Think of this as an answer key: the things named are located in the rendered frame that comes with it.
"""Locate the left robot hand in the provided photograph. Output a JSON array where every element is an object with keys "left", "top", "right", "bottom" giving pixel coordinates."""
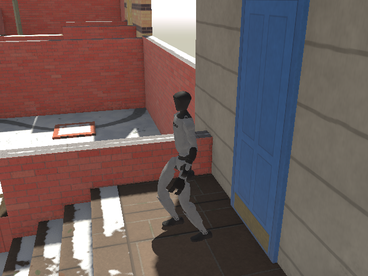
[{"left": 168, "top": 177, "right": 185, "bottom": 195}]

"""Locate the left robot upper arm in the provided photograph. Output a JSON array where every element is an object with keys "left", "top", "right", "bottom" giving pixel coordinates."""
[{"left": 183, "top": 119, "right": 198, "bottom": 154}]

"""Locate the robot left forearm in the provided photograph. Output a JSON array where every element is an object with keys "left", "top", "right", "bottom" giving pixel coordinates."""
[{"left": 179, "top": 147, "right": 197, "bottom": 179}]

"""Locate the right robot shin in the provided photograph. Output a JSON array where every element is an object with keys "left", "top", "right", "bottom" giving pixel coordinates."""
[{"left": 157, "top": 196, "right": 179, "bottom": 221}]

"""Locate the robot right foot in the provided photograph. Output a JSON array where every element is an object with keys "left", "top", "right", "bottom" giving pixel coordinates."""
[{"left": 162, "top": 217, "right": 184, "bottom": 227}]

